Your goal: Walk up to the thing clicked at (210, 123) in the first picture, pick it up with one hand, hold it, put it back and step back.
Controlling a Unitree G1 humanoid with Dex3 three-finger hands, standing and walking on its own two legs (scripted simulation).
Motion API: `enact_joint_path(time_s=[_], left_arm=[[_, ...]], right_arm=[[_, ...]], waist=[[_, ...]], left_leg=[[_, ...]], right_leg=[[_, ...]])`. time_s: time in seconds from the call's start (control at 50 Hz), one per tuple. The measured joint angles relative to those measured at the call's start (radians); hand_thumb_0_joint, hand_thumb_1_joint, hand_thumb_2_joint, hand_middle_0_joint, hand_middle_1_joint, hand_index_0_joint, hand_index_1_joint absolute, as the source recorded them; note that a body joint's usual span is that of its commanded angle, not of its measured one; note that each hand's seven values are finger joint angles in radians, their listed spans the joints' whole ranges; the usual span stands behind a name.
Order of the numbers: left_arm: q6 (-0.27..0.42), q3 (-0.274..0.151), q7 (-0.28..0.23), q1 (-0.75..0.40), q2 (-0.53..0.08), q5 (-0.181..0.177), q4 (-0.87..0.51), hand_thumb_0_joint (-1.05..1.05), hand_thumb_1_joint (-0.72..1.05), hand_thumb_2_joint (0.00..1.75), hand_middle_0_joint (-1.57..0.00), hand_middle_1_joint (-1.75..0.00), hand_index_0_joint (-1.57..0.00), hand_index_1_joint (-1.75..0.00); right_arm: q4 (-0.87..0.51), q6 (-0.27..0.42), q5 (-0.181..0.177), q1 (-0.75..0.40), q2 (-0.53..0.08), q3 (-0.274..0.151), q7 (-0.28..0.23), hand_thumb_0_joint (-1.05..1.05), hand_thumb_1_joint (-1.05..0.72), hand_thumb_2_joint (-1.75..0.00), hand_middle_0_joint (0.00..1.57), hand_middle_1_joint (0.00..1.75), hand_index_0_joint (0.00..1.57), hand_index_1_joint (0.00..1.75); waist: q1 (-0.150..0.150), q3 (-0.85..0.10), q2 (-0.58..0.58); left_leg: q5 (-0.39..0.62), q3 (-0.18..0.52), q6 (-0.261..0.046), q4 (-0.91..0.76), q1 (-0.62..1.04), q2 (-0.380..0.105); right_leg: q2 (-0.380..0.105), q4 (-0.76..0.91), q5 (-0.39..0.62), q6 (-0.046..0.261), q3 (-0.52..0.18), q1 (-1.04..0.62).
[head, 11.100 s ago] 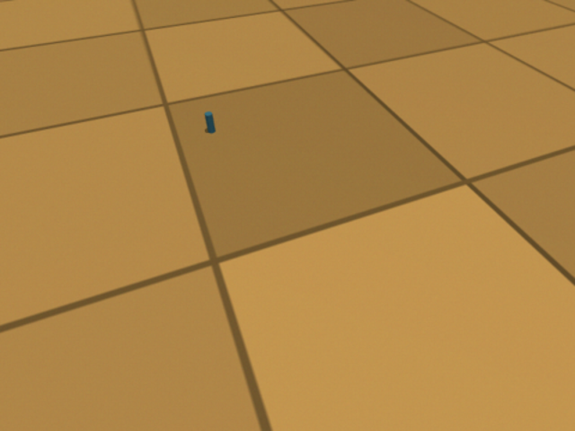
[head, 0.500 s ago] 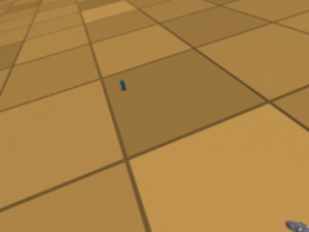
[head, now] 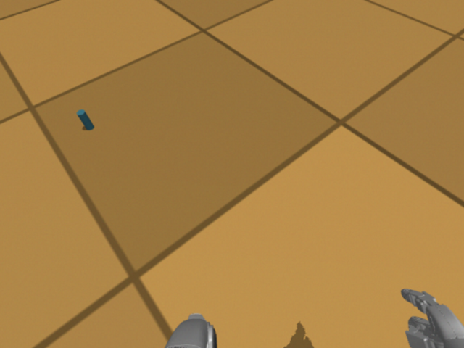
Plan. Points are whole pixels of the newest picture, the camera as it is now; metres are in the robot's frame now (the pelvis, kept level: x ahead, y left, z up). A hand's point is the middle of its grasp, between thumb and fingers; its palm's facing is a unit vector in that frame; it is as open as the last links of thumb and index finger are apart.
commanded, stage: walk up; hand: left
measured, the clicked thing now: (85, 120) +1.30 +0.85 -0.67
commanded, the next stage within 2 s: none
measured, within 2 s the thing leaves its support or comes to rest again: neither
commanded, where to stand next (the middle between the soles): +0.91 +1.06 m, yaw -60 degrees
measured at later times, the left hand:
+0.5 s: hand (63, 196) +0.44 +0.40 -0.09, palm faces -0.15 -0.79 -0.59, open 7.4 cm
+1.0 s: hand (41, 120) +0.71 +0.56 -0.11, palm faces -0.48 -0.69 -0.54, open 7.4 cm
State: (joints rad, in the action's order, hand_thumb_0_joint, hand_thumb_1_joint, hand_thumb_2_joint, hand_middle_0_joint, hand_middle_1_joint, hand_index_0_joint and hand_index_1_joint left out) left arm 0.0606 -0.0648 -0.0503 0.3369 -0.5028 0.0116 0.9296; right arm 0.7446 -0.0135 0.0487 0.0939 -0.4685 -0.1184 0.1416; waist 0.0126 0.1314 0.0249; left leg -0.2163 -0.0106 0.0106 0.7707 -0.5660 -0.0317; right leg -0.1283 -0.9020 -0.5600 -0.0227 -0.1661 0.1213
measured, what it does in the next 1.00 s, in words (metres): walks ahead, turning right: right foot, then left foot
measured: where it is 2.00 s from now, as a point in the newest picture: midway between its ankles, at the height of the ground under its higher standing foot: (87, 209)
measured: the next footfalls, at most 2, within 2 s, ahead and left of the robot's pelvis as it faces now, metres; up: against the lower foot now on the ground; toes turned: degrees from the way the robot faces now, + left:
right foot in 0.34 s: +0.36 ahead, -0.04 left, +0.00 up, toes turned -21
left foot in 0.74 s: +0.55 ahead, +0.36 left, +0.00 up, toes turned -17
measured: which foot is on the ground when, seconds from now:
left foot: down 0.00-0.36, up 0.38-0.72, down 0.74-1.00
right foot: up 0.00-0.32, down 0.34-0.74, up 0.76-1.00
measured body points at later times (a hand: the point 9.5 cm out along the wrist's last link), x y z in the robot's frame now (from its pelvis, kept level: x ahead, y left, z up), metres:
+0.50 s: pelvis +0.27 +0.11 +0.01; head +0.27 +0.07 +0.45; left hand +0.45 +0.44 -0.05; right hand +0.30 -0.21 -0.12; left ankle +0.29 +0.24 -0.62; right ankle +0.32 -0.02 -0.70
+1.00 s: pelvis +0.49 +0.33 +0.02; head +0.53 +0.30 +0.47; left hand +0.74 +0.60 -0.07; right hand +0.37 +0.02 -0.08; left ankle +0.51 +0.37 -0.70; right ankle +0.50 +0.21 -0.64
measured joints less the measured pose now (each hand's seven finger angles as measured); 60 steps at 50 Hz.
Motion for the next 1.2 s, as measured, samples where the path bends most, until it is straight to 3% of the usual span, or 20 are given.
enact_joint_path(time_s=[0.04, 0.1, 0.24, 0.3, 0.34, 0.36, 0.4, 0.44, 0.5, 0.62, 0.72, 0.76, 0.8, 0.84, 0.9, 0.98, 1.06, 1.1, 1.16, 1.2], left_arm=[[0.005, 0.008, -0.012, -0.047, -0.007, -0.011, -0.016, 0.01, 0.90, 0.90, -0.21, -0.30, -0.21, -0.30], [0.014, 0.019, 0.005, -0.081, -0.013, -0.029, -0.028, 0.01, 0.90, 0.90, -0.20, -0.30, -0.20, -0.30], [-0.005, 0.021, 0.022, -0.113, -0.004, -0.033, -0.055, 0.00, 0.90, 0.90, -0.20, -0.30, -0.20, -0.30], [-0.002, 0.016, 0.026, -0.124, 0.010, -0.032, -0.076, 0.00, 0.90, 0.90, -0.20, -0.30, -0.20, -0.30], [0.009, 0.010, 0.026, -0.118, 0.004, -0.029, -0.101, 0.00, 0.90, 0.90, -0.20, -0.30, -0.20, -0.30], [0.016, 0.001, 0.017, -0.118, 0.009, -0.025, -0.109, 0.00, 0.90, 0.90, -0.20, -0.30, -0.21, -0.30], [0.014, -0.003, -0.008, -0.114, 0.018, -0.018, -0.128, 0.00, 0.90, 0.90, -0.21, -0.30, -0.21, -0.30], [0.005, 0.009, -0.034, -0.104, 0.029, -0.021, -0.135, 0.00, 0.90, 0.90, -0.21, -0.30, -0.21, -0.30], [0.007, 0.022, -0.053, -0.059, 0.060, -0.019, -0.120, 0.00, 0.90, 0.90, -0.21, -0.30, -0.21, -0.30], [0.021, 0.032, -0.031, 0.037, 0.088, 0.012, -0.065, 0.00, 0.89, 0.90, -0.21, -0.30, -0.21, -0.30], [0.011, 0.010, -0.025, 0.076, 0.050, 0.039, -0.046, 0.01, 0.89, 0.90, -0.21, -0.30, -0.21, -0.30], [-0.002, -0.007, -0.033, 0.073, 0.006, 0.045, -0.030, 0.01, 0.89, 0.90, -0.21, -0.30, -0.21, -0.30], [-0.028, -0.025, -0.055, 0.043, -0.024, 0.038, 0.006, 0.01, 0.89, 0.90, -0.21, -0.30, -0.21, -0.30], [-0.039, -0.019, -0.072, 0.007, -0.023, 0.021, 0.029, 0.01, 0.89, 0.90, -0.21, -0.30, -0.21, -0.30], [-0.026, -0.002, -0.063, -0.036, -0.006, -0.009, 0.026, 0.01, 0.90, 0.90, -0.20, -0.30, -0.20, -0.30], [-0.018, 0.019, -0.047, -0.065, 0.023, -0.023, -0.014, 0.01, 0.90, 0.90, -0.21, -0.30, -0.21, -0.30], [-0.017, 0.025, -0.043, -0.077, 0.049, -0.029, -0.062, 0.00, 0.90, 0.90, -0.21, -0.30, -0.21, -0.30], [-0.005, 0.019, -0.047, -0.062, 0.047, -0.023, -0.092, 0.00, 0.90, 0.90, -0.21, -0.30, -0.21, -0.30], [-0.013, 0.008, -0.067, -0.069, 0.061, -0.006, -0.122, 0.00, 0.89, 0.90, -0.21, -0.30, -0.21, -0.30], [-0.022, 0.011, -0.078, -0.083, 0.062, -0.006, -0.127, 0.00, 0.89, 0.90, -0.21, -0.30, -0.21, -0.30]], right_arm=[[0.007, 0.002, -0.019, 0.018, 0.025, 0.009, -0.013, 0.01, -0.91, -0.90, 0.20, 0.30, 0.20, 0.30], [0.010, -0.005, -0.021, 0.065, 0.055, 0.018, -0.025, 0.01, -0.91, -0.90, 0.20, 0.30, 0.20, 0.30], [-0.006, 0.003, -0.001, 0.196, 0.016, 0.003, -0.041, 0.01, -0.90, -0.90, 0.20, 0.30, 0.21, 0.30], [-0.014, -0.009, 0.007, 0.223, -0.001, -0.004, -0.038, 0.01, -0.90, -0.90, 0.20, 0.30, 0.20, 0.30], [-0.020, -0.019, 0.005, 0.238, 0.004, -0.006, -0.040, 0.01, -0.90, -0.90, 0.20, 0.30, 0.20, 0.30], [-0.016, -0.026, 0.008, 0.234, 0.008, -0.005, -0.044, 0.01, -0.90, -0.90, 0.20, 0.30, 0.20, 0.30], [-0.012, -0.046, 0.016, 0.215, 0.024, 0.004, -0.048, 0.01, -0.91, -0.90, 0.20, 0.30, 0.20, 0.30], [-0.018, -0.063, 0.017, 0.204, 0.038, 0.021, -0.044, 0.01, -0.91, -0.90, 0.20, 0.30, 0.20, 0.29], [-0.031, -0.068, 0.017, 0.164, 0.030, 0.040, -0.032, 0.01, -0.91, -0.90, 0.20, 0.30, 0.20, 0.30], [-0.098, -0.053, 0.011, 0.096, -0.036, 0.023, -0.004, 0.01, -0.91, -0.90, 0.21, 0.30, 0.21, 0.30], [-0.082, -0.068, 0.007, 0.085, -0.067, -0.007, 0.002, 0.01, -0.91, -0.90, 0.20, 0.30, 0.20, 0.30], [-0.074, -0.054, 0.012, 0.090, -0.050, -0.015, -0.008, 0.00, -0.91, -0.90, 0.20, 0.30, 0.20, 0.30], [-0.070, -0.026, 0.017, 0.105, -0.017, -0.004, -0.027, 0.00, -0.91, -0.90, 0.20, 0.30, 0.20, 0.30], [-0.045, -0.020, 0.010, 0.127, 0.013, 0.011, -0.044, 0.00, -0.91, -0.90, 0.20, 0.30, 0.20, 0.30], [-0.016, -0.028, 0.012, 0.169, 0.053, 0.025, -0.066, 0.00, -0.91, -0.90, 0.20, 0.30, 0.20, 0.30], [-0.014, -0.029, 0.025, 0.212, 0.058, 0.024, -0.081, 0.01, -0.90, -0.90, 0.21, 0.30, 0.21, 0.30], [-0.040, -0.049, 0.038, 0.235, 0.043, 0.008, -0.088, 0.01, -0.90, -0.90, 0.21, 0.30, 0.21, 0.30], [-0.053, -0.065, 0.036, 0.236, 0.040, 0.001, -0.088, 0.01, -0.90, -0.90, 0.21, 0.30, 0.21, 0.30], [-0.059, -0.085, 0.028, 0.199, 0.040, -0.001, -0.093, 0.01, -0.90, -0.90, 0.20, 0.30, 0.20, 0.30], [-0.067, -0.095, 0.023, 0.194, 0.050, 0.006, -0.094, 0.01, -0.91, -0.90, 0.20, 0.30, 0.20, 0.30]], waist=[[0.012, 0.013, -0.002], [0.049, -0.007, -0.021], [0.118, -0.069, -0.006], [0.128, -0.074, 0.027], [0.127, -0.079, 0.038], [0.112, -0.072, 0.057], [0.087, -0.055, 0.094], [0.066, -0.056, 0.110], [0.027, -0.058, 0.124], [-0.013, -0.065, 0.143], [-0.027, -0.102, 0.130], [-0.019, -0.101, 0.071], [-0.006, -0.082, 0.024], [0.016, -0.072, 0.014], [0.047, -0.063, -0.008], [0.093, -0.039, 0.000], [0.119, -0.026, 0.030], [0.109, -0.024, 0.037], [0.076, 0.019, 0.106], [0.062, 0.021, 0.117]], left_leg=[[-0.037, -0.027, -0.016, -0.016, 0.053, -0.018], [-0.039, -0.087, -0.035, -0.142, 0.186, -0.011], [-0.143, -0.201, -0.090, -0.258, 0.420, 0.060], [-0.230, -0.232, -0.098, -0.221, 0.471, 0.074], [-0.307, -0.239, -0.086, -0.087, 0.454, 0.070], [-0.326, -0.216, -0.068, 0.037, 0.419, 0.052], [-0.338, -0.095, -0.005, 0.311, 0.303, 0.046], [-0.325, 0.006, 0.031, 0.523, 0.170, 0.050], [-0.240, 0.077, 0.018, 0.568, 0.027, -0.009], [-0.092, 0.142, -0.015, 0.316, -0.074, -0.106], [-0.116, 0.083, -0.016, 0.178, -0.016, -0.115], [-0.205, 0.031, 0.018, 0.188, 0.011, -0.072], [-0.243, -0.020, 0.014, 0.239, 0.014, -0.058], [-0.243, -0.049, -0.009, 0.209, 0.047, -0.057], [-0.196, -0.105, -0.046, 0.064, 0.132, -0.028], [-0.154, -0.166, -0.096, -0.082, 0.224, 0.018], [-0.179, -0.224, -0.124, -0.094, 0.256, 0.055], [-0.211, -0.250, -0.085, 0.022, 0.221, 0.062], [-0.301, -0.087, 0.042, 0.385, 0.083, 0.057], [-0.313, 0.005, 0.071, 0.594, -0.007, 0.055]], right_leg=[[0.062, -0.248, 0.050, 0.060, 0.040, 0.156], [0.076, -0.310, 0.188, 0.075, 0.141, 0.325], [0.052, -0.008, 0.275, 0.042, 0.273, 0.466], [0.055, 0.149, 0.364, 0.054, 0.317, 0.441], [0.069, 0.236, 0.408, 0.079, 0.336, 0.377], [0.086, 0.217, 0.396, 0.097, 0.338, 0.368], [0.107, 0.143, 0.329, 0.100, 0.348, 0.367], [0.103, 0.124, 0.287, 0.103, 0.352, 0.344], [0.091, 0.159, 0.276, 0.071, 0.314, 0.287], [0.033, 0.158, 0.236, -0.005, 0.187, 0.257], [-0.021, 0.122, 0.163, 0.000, 0.099, 0.278], [-0.066, 0.053, 0.113, 0.042, 0.035, 0.312], [-0.020, -0.153, 0.029, 0.073, -0.021, 0.389], [0.049, -0.338, 0.039, 0.094, 0.025, 0.460], [0.093, -0.378, 0.134, 0.088, 0.124, 0.525], [0.123, -0.234, 0.164, 0.063, 0.214, 0.532], [0.127, 0.028, 0.267, 0.075, 0.280, 0.452], [0.125, 0.198, 0.336, 0.098, 0.292, 0.358], [0.156, 0.158, 0.295, 0.082, 0.286, 0.345], [0.134, 0.142, 0.289, 0.080, 0.285, 0.332]])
